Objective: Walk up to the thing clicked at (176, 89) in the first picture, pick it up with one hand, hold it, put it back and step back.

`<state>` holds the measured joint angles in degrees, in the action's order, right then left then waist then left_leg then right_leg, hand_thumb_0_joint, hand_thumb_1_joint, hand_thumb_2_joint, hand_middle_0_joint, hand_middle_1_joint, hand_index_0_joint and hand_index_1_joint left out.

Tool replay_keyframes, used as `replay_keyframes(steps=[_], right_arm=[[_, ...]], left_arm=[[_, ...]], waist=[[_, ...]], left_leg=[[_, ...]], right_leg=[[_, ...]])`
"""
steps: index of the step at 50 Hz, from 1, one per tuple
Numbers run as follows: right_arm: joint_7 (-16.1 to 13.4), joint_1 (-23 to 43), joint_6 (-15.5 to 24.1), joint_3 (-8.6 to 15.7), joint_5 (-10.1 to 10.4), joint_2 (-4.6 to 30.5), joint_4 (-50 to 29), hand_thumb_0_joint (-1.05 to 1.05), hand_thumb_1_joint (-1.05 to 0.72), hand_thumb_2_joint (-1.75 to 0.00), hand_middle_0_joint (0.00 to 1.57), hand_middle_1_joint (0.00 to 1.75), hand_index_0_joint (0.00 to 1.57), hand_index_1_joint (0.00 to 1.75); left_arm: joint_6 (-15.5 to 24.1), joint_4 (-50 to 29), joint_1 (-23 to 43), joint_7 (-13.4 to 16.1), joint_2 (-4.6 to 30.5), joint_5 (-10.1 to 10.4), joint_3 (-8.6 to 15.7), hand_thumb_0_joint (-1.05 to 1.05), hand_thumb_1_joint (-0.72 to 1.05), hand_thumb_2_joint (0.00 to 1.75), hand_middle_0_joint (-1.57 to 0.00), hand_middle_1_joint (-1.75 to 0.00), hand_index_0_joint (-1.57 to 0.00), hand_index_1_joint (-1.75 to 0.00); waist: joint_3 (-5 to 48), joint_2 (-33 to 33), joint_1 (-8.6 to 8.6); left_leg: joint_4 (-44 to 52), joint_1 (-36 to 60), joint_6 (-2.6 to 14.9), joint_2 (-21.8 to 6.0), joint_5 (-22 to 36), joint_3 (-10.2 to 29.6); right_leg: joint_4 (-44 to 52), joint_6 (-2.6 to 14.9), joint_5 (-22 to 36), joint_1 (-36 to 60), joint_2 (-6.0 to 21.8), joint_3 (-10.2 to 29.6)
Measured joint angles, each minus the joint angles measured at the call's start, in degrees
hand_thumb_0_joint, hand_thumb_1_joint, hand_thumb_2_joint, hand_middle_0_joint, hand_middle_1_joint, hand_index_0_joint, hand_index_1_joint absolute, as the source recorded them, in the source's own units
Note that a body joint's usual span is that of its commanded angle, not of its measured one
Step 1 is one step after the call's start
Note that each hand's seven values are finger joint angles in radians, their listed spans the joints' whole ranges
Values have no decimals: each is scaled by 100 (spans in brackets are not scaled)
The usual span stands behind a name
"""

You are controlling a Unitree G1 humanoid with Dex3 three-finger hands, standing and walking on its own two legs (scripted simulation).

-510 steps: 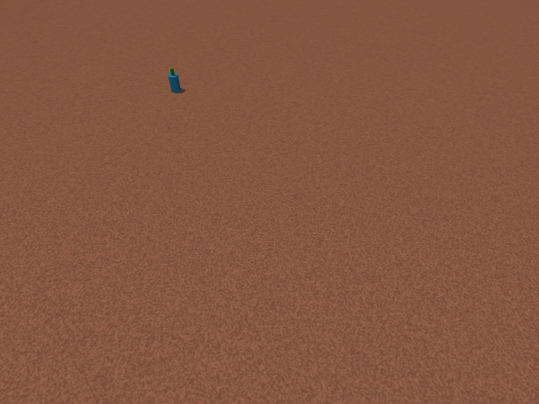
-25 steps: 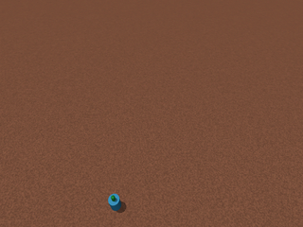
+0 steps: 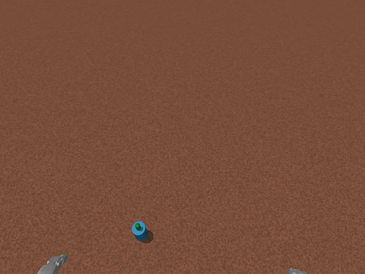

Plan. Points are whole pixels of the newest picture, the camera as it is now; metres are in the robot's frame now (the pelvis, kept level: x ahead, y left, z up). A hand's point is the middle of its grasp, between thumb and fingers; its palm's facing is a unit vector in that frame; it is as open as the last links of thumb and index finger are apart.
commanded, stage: go down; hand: left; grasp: from the side
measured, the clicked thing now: (139, 230) +0.39 +0.20 -0.69
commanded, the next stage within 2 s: none
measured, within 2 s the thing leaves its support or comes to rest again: neither
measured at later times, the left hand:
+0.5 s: hand (73, 266) +0.17 +0.27 -0.18, palm faces +0.05 -0.94 -0.33, open 16.5 cm
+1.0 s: hand (70, 269) +0.16 +0.29 -0.20, palm faces +0.08 -0.95 -0.31, open 17.3 cm
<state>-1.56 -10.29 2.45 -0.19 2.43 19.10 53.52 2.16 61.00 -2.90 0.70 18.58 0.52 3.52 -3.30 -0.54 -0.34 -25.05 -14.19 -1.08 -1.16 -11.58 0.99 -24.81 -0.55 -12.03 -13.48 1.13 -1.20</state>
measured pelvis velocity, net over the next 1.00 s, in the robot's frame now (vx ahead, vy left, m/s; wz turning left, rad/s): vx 0.00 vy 0.01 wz -0.01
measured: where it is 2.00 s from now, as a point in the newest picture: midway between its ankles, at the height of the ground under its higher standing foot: outside the picture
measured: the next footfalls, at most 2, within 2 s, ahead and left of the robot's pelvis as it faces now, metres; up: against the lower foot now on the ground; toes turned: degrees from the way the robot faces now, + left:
none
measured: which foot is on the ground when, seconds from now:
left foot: down 0.00-1.00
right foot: down 0.00-1.00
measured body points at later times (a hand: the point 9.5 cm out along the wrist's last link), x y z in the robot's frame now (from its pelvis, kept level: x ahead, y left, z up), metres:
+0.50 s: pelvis +0.01 +0.01 -0.06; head +0.07 +0.02 +0.39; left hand +0.16 +0.32 -0.16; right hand +0.15 -0.25 -0.15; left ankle +0.02 +0.13 -0.74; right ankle +0.01 -0.13 -0.74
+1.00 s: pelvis +0.00 +0.01 -0.10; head +0.10 +0.03 +0.34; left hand +0.16 +0.33 -0.18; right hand +0.17 -0.24 -0.18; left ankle +0.02 +0.13 -0.74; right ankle +0.01 -0.13 -0.74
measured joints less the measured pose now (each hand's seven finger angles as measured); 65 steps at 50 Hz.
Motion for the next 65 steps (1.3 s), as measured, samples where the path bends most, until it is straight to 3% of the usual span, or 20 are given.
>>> replay_keyframes(steps=[4,8,16,23,31,40,57,60,65], right_arm=[[-30,-56,79,70,-55,-289,-468,1,-95,-91,20,30,20,30],[-1,-234,85,133,-115,-491,-812,1,-94,-91,20,30,20,30],[-24,-447,199,153,-107,-493,-1350,1,-90,-90,20,30,20,30],[-144,-383,456,209,-133,-444,-1679,1,-86,-89,20,30,20,30],[-272,-242,611,139,-165,-486,-1967,1,-85,-88,20,30,20,30],[-338,-264,749,61,-193,-551,-2215,1,-85,-88,20,30,20,30],[-235,-287,899,124,-235,-506,-2311,1,-91,-90,20,30,20,30],[-222,-241,992,128,-236,-441,-2304,1,-92,-90,20,30,20,30],[-215,-61,1154,104,-254,-309,-2201,1,-93,-91,20,30,20,30]], left_arm=[[-13,30,537,-133,59,-237,377,0,61,61,-10,-16,-10,-16],[-188,-315,551,-209,113,-418,696,0,40,44,-6,-13,-6,-13],[-853,-1122,22,-302,92,-411,783,0,-3,24,-5,-12,-5,-12],[-1070,-2181,-518,-372,7,-356,824,0,-31,15,-6,-12,-6,-12],[-1454,-3249,-1038,-413,59,-287,854,-1,-47,10,-7,-11,-7,-11],[-1727,-3837,-1340,-486,111,-145,980,-1,-54,8,-8,-9,-8,-10],[-1002,-4019,-1523,-993,294,152,1449,-1,-49,8,-7,-7,-7,-8],[-671,-3680,-1259,-1132,399,210,1591,-1,-48,8,-7,-7,-7,-8],[212,-2956,-429,-1536,714,389,1949,-1,-50,8,-6,-8,-7,-8]], waist=[[109,80,-46],[319,118,-95],[644,3,-157],[787,37,-98],[912,48,-124],[1050,-12,-163],[1175,18,-157],[1204,38,-128],[1282,137,-114]], left_leg=[[-596,-726,-12,-20,-204,-21],[-1106,-1194,-10,-49,-459,-64],[-1935,-1865,46,-38,-912,-68],[-2737,-2525,75,-26,-1310,-31],[-3304,-2974,67,-46,-1602,51],[-3817,-3512,54,-62,-1821,140],[-4872,-4740,33,-48,-2088,215],[-5158,-5110,34,-24,-2132,227],[-5917,-6042,15,15,-2281,253]], right_leg=[[-602,9,-194,-743,-18,37],[-1079,8,-410,-1220,-46,92],[-1809,-53,-806,-1847,-32,114],[-2556,-91,-1185,-2468,-18,95],[-3046,-93,-1455,-2859,-40,29],[-3514,-80,-1670,-3352,-59,-45],[-4601,-59,-1973,-4577,-55,-81],[-4909,-59,-2037,-4948,-35,-82],[-5716,-55,-2224,-5889,-6,-76]])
